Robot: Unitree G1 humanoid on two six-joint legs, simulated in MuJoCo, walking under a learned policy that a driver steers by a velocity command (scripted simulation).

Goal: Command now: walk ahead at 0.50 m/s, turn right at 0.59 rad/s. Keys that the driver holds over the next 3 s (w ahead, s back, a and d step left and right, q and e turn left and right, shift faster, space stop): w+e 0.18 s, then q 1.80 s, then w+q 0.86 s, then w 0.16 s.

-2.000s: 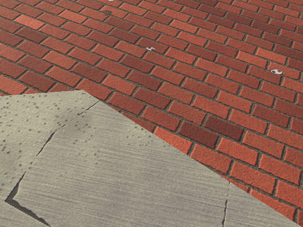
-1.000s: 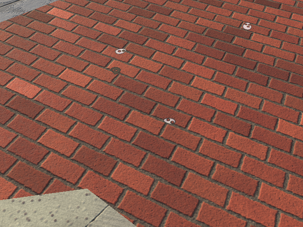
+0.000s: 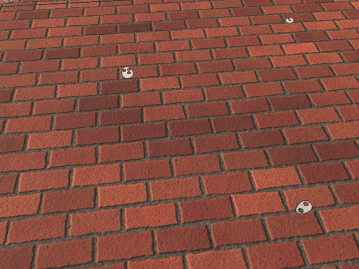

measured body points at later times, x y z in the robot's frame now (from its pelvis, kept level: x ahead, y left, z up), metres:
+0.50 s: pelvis +0.23 -0.07 +0.00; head +0.27 -0.09 +0.45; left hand +0.40 +0.17 -0.10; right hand +0.30 -0.37 -0.13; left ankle +0.26 +0.09 -0.67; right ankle +0.26 -0.16 -0.74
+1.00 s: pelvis +0.30 -0.03 +0.00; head +0.35 +0.01 +0.45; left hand +0.42 +0.28 -0.12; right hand +0.49 -0.29 -0.09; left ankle +0.31 +0.06 -0.74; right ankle +0.33 -0.19 -0.67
